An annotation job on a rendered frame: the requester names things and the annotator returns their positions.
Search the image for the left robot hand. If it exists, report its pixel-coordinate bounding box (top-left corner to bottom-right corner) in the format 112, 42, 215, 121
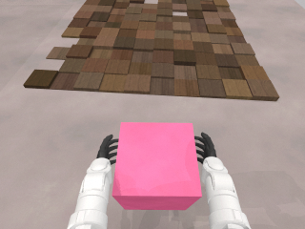
96, 135, 119, 165

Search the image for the carton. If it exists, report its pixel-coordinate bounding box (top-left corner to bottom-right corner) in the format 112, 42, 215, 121
112, 122, 202, 210

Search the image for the right robot hand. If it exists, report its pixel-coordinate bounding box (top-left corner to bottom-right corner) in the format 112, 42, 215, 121
194, 132, 217, 164

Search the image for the robot right forearm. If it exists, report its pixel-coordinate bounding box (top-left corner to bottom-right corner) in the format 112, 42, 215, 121
201, 156, 251, 229

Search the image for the robot left forearm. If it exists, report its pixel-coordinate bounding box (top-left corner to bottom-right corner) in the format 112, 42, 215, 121
67, 157, 112, 229

